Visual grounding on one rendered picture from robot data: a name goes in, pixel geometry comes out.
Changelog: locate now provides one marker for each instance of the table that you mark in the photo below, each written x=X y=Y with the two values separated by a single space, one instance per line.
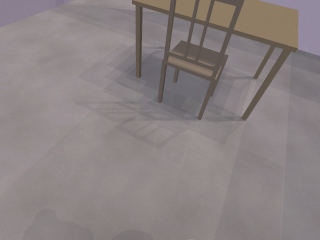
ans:
x=260 y=21

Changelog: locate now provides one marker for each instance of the chair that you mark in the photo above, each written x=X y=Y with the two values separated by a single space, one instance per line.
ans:
x=193 y=59

